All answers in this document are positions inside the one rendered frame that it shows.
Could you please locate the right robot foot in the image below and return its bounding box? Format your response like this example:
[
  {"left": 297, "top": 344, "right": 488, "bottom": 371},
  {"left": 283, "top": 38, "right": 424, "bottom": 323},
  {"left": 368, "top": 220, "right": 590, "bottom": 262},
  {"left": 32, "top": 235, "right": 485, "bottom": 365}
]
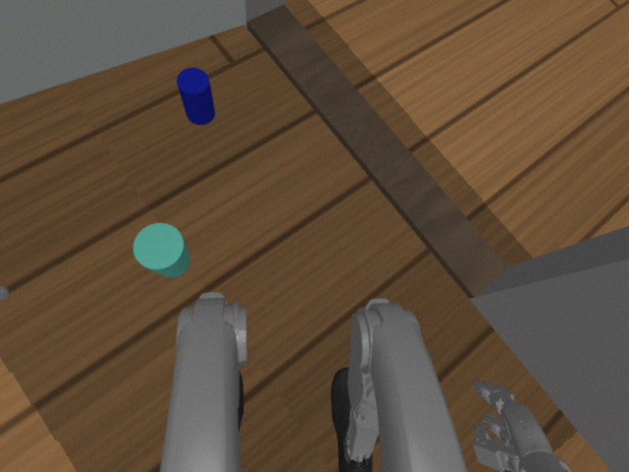
[{"left": 331, "top": 368, "right": 372, "bottom": 472}]

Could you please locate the right robot hand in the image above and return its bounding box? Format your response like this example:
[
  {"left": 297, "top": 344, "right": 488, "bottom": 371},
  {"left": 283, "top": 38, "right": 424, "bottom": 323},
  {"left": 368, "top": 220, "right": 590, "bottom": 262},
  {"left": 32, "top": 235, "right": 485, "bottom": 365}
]
[{"left": 473, "top": 380, "right": 554, "bottom": 472}]

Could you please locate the right robot arm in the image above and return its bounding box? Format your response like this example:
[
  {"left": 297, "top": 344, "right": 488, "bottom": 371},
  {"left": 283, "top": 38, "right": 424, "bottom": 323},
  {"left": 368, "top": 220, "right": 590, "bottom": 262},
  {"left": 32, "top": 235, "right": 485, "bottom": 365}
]
[{"left": 519, "top": 451, "right": 571, "bottom": 472}]

